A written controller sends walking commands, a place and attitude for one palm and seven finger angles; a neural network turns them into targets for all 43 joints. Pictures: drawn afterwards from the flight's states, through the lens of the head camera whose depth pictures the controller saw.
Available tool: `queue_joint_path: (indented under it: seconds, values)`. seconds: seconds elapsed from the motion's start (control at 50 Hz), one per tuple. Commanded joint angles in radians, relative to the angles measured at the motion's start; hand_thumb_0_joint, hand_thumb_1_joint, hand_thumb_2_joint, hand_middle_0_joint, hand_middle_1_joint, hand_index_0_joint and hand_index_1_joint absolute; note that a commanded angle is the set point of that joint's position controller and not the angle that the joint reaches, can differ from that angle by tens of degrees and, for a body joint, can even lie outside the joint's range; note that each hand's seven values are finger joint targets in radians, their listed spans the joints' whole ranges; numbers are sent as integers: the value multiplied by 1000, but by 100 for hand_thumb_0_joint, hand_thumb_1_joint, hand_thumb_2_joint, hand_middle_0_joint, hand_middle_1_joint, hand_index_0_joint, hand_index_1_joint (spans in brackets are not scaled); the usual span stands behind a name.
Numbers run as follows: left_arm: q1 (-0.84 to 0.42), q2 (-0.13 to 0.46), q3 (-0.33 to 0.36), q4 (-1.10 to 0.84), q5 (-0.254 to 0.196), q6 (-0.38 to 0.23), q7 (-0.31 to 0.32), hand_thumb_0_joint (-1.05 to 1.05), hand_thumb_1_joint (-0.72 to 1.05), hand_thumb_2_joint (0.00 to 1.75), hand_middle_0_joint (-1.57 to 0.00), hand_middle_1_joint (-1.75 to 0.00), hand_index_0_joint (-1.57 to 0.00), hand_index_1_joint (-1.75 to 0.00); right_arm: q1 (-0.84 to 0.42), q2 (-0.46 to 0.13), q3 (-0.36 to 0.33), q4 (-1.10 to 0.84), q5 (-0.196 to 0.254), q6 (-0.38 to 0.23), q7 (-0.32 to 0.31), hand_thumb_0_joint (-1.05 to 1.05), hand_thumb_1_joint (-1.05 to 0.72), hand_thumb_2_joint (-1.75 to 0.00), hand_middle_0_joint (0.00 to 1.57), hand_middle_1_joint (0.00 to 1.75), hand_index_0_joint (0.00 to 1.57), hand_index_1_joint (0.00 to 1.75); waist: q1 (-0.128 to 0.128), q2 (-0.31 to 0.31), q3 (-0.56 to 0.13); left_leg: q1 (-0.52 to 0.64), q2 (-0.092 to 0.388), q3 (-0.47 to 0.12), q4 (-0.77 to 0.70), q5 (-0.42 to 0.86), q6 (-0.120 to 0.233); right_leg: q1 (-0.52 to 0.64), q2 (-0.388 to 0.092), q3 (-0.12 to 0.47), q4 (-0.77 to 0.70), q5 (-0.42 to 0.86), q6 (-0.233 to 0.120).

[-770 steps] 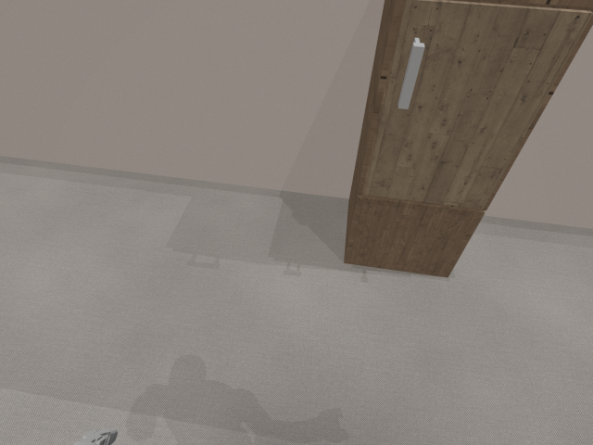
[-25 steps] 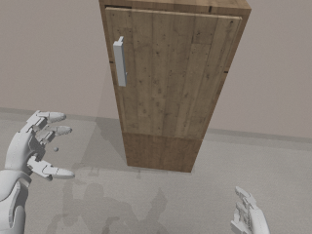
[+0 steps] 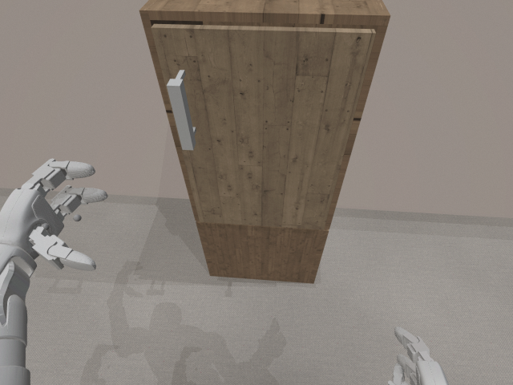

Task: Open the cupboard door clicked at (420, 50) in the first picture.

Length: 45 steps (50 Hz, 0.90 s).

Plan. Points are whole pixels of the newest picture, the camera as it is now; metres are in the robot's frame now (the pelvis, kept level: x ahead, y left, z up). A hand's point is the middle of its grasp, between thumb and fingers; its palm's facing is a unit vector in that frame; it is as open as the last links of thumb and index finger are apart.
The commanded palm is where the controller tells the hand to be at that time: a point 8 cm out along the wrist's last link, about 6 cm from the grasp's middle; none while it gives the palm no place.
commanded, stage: raise the hand with hooked fingers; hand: left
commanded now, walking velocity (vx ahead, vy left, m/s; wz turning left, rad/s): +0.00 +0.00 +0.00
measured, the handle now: (185, 111) +0.61 +0.20 +0.10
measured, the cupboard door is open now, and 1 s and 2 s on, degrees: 0 0 0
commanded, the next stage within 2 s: move the hooked fingers beside the handle in 0.34 s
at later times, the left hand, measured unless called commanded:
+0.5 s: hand (81, 231) +0.28 +0.26 +0.13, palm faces +0.05 -1.00 -0.04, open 14.0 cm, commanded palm +0.26 +0.31 +0.12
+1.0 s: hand (107, 183) +0.38 +0.27 +0.12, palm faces +0.03 -1.00 -0.02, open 14.0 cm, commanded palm +0.36 +0.32 +0.12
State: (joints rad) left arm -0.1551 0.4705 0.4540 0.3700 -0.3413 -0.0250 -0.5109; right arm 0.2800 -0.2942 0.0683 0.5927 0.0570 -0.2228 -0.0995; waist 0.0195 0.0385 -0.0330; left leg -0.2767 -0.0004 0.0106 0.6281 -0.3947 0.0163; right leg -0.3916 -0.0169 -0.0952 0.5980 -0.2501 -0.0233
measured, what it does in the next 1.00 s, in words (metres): stands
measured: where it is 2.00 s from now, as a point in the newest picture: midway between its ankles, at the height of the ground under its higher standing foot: outside the picture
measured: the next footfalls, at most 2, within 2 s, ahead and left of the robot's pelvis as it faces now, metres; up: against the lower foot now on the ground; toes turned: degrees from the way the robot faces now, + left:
none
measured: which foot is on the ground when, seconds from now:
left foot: down 0.00-1.00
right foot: down 0.00-1.00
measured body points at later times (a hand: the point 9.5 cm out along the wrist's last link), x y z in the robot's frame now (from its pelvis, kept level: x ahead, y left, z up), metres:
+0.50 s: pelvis -0.01 -0.01 +0.00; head -0.01 -0.02 +0.45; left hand +0.27 +0.32 +0.13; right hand +0.16 -0.25 -0.08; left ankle -0.04 +0.11 -0.73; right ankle +0.04 -0.11 -0.73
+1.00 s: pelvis -0.02 +0.00 -0.01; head +0.03 +0.00 +0.44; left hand +0.37 +0.33 +0.12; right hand +0.08 -0.26 -0.10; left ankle -0.04 +0.11 -0.73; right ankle +0.04 -0.11 -0.73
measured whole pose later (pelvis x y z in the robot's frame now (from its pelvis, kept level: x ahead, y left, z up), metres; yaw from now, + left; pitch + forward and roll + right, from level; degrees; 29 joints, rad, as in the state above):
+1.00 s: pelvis -0.02 +0.00 -0.01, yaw -1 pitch +7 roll +0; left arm -0.54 0.55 0.46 0.82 -0.24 -0.14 -0.47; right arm 0.35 -0.31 0.07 0.60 0.05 -0.18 -0.09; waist -0.04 0.01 -0.03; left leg -0.42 0.00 0.03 0.70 -0.39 0.02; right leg -0.54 -0.02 -0.07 0.65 -0.23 -0.02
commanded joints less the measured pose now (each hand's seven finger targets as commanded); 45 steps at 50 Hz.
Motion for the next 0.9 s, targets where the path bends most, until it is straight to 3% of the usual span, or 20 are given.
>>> queue_joint_path:
  seconds: [0.0,0.08,0.1,0.16,0.28,0.34,0.42,0.48,0.52,0.58,0.64,0.68,0.7,0.72,0.78,0.86,0.88]
  values:
    - [-203,281,121,-271,-28,-83,8,0,-50,30,-30,-120,-30,-120,-80,-121,-58,-179,-9,-57,6,0,-90,-90,20,30,20,30,33,19,-261,-56,-9,-25,-82,369,1,263,10,69,-29,267,-12]
    - [-222,288,137,-329,-19,-134,55,0,-50,30,-30,-120,-30,-120,-74,-112,-56,-172,-13,-61,5,0,-90,-90,20,30,20,30,27,54,-239,-53,-8,-18,-87,354,1,260,15,74,-34,253,-11]
    - [-232,276,125,-302,-15,-133,60,0,-50,30,-30,-120,-30,-120,-77,-111,-54,-168,-11,-61,3,0,-90,-90,20,30,20,30,16,50,-206,-65,-7,-18,-95,319,2,240,13,75,-45,220,-10]
    - [-247,245,94,-288,-2,-138,65,0,-50,30,-30,-120,-30,-120,-74,-110,-56,-157,-6,-66,-8,0,-90,-90,20,30,20,30,5,85,-194,-48,-8,-16,-105,291,3,226,11,74,-58,192,-8]
    - [-225,225,69,-198,-18,-91,17,0,-50,30,-30,-120,-30,-120,-85,-119,-52,-157,-1,-62,-20,0,-90,-90,20,30,20,30,4,-16,-152,-93,-8,-15,-95,217,10,221,4,107,-85,102,-1]
    - [-244,238,77,-219,-18,-96,14,0,-50,30,-30,-120,-30,-120,-92,-115,-50,-162,0,-64,-19,0,-90,-90,20,30,20,30,11,18,-182,-88,-9,-18,-97,218,6,224,2,100,-78,96,-3]
    - [-243,245,90,-252,-20,-117,31,0,-50,30,-30,-120,-30,-120,-94,-110,-49,-165,-4,-73,-16,0,-90,-90,20,30,20,30,15,21,-199,-85,-8,-19,-96,231,6,236,4,98,-70,110,-4]
    - [-349,234,58,-212,-13,-122,47,0,-50,30,-30,-120,-30,-120,-86,-113,-46,-148,-3,-70,-22,0,-90,-90,20,30,20,30,-14,-6,-143,-101,-6,-21,-92,192,5,191,8,100,-81,67,0]
    - [-443,269,62,-117,5,-118,52,0,-50,30,-30,-120,-30,-120,-77,-124,-47,-124,2,-65,-30,0,-90,-90,20,30,20,30,-37,-6,-95,-133,-5,-24,-93,120,5,143,2,110,-100,-36,3]
    - [-573,272,17,-75,33,-127,52,0,-50,30,-30,-120,-30,-120,-67,-129,-46,-117,4,-62,-37,0,-90,-90,20,30,20,30,-48,46,-129,-120,-8,-27,-88,95,4,124,-1,115,-95,-79,-1]
    - [-626,281,1,-49,50,-149,45,0,-50,30,-30,-120,-30,-120,-55,-127,-45,-119,0,-66,-37,0,-90,-90,20,30,20,30,-41,92,-245,-94,-11,-31,-79,157,4,169,-3,108,-62,16,-7]
    - [-631,303,17,7,45,-159,40,0,-50,30,-30,-120,-30,-120,-38,-133,-43,-115,-4,-60,-34,0,-90,-90,20,30,20,30,-37,43,-263,-113,-10,-36,-73,185,2,183,3,100,-46,62,-9]
    - [-630,312,29,60,46,-160,38,0,-50,30,-30,-120,-30,-120,-29,-137,-45,-110,-2,-55,-32,0,-90,-90,20,30,20,30,-42,-9,-241,-136,-5,-38,-73,181,3,176,3,95,-43,67,-7]
    - [-645,315,32,102,44,-162,34,0,-50,30,-30,-120,-30,-120,-23,-140,-45,-105,-3,-52,-29,0,-90,-90,20,30,20,30,-44,-14,-238,-153,-6,-36,-70,175,3,172,1,100,-41,67,-5]
    - [-599,339,67,166,41,-160,28,0,-50,30,-30,-120,-30,-120,-7,-149,-47,-120,-9,-41,-14,0,-90,-90,20,30,20,30,-12,8,-259,-170,-11,-33,-68,226,-1,189,3,89,-13,132,-17]
    - [-667,373,67,253,68,-151,32,0,-50,30,-30,-120,-30,-120,28,-161,-54,-118,-7,-13,0,0,-90,-90,20,30,20,30,-38,-18,-226,-224,-4,-22,-59,206,1,145,0,94,-10,130,-9]
    - [-696,394,81,242,68,-162,32,0,-50,30,-30,-120,-30,-120,33,-163,-55,-126,-11,-10,2,0,-90,-90,20,30,20,30,-31,-11,-250,-223,-6,-24,-54,224,0,157,5,94,1,141,-13]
